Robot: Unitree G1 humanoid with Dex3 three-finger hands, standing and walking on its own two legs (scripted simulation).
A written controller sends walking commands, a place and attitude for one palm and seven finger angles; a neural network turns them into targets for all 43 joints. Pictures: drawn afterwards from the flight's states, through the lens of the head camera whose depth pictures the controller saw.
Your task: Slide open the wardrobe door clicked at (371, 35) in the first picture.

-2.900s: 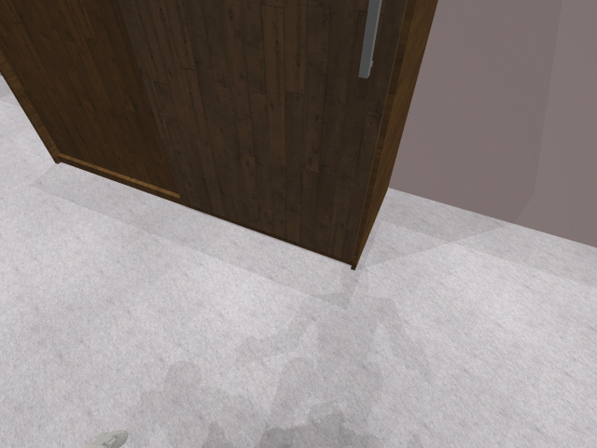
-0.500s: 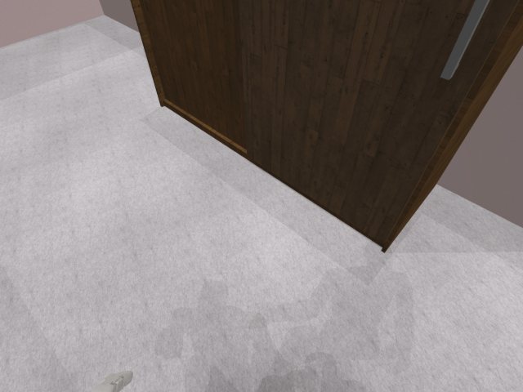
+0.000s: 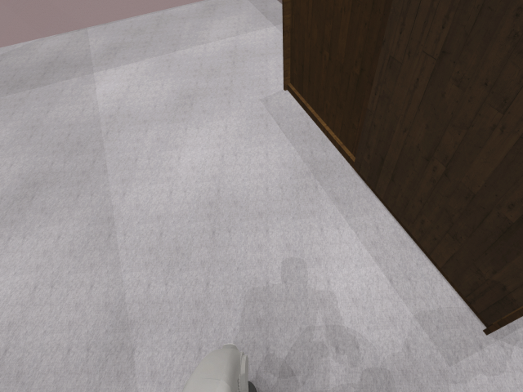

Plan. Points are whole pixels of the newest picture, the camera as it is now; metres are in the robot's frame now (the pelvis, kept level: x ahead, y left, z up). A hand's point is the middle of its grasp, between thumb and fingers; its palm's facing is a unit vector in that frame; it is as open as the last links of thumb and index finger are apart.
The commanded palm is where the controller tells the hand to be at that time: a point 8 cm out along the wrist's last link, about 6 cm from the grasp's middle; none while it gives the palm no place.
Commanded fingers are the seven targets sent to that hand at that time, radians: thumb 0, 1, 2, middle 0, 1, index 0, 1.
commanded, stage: walk to a spot facing it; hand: right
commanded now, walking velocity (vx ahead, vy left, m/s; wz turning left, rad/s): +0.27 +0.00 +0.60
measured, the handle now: out of the picture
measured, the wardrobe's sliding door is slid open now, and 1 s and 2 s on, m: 0.00 0.00 0.00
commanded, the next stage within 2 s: turn to face it in 0.58 s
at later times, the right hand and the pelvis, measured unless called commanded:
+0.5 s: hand (377, 313) +0.29 -0.18 -0.15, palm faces -0.21 +0.95 -0.24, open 7.4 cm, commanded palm none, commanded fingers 0.00 -0.90 -0.90 0.20 0.30 0.20 0.30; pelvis +0.23 +0.01 +0.01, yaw +18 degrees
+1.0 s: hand (358, 217) +0.51 -0.17 -0.16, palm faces -0.38 +0.91 -0.19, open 7.4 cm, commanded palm none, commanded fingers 0.00 -0.90 -0.90 0.20 0.30 0.20 0.30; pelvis +0.36 -0.03 +0.01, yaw +23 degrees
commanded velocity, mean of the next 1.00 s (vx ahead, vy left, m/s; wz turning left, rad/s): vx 0.08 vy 0.00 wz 0.18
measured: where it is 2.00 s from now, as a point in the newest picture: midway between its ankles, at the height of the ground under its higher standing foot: (292, 364)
